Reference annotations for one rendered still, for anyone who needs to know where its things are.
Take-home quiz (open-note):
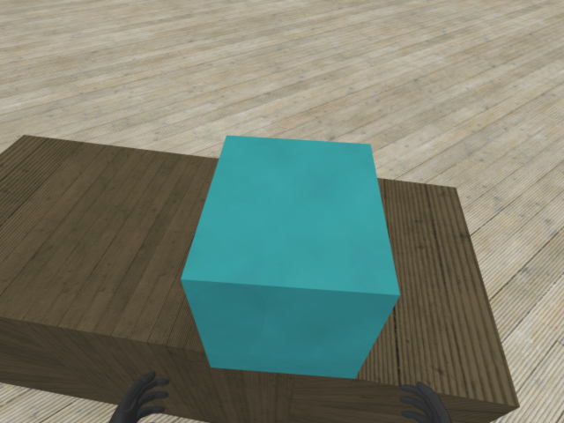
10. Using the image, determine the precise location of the pedestal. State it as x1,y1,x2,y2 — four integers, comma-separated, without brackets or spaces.
0,135,520,423

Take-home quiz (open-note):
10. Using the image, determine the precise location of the robot left hand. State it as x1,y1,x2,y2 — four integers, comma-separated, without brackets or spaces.
108,371,169,423

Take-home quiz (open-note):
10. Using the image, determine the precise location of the robot right hand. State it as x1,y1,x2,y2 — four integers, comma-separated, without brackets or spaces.
399,382,453,423

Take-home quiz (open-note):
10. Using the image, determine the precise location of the carton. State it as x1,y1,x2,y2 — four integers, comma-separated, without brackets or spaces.
181,135,400,379

